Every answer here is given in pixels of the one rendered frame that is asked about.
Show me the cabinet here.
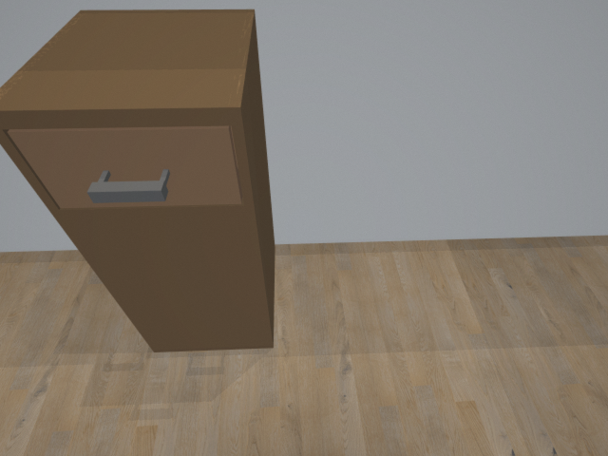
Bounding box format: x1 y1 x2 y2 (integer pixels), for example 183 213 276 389
0 9 276 352

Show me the handle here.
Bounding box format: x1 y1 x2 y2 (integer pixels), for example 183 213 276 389
87 169 170 203

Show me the drawer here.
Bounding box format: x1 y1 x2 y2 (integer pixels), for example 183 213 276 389
8 125 243 208

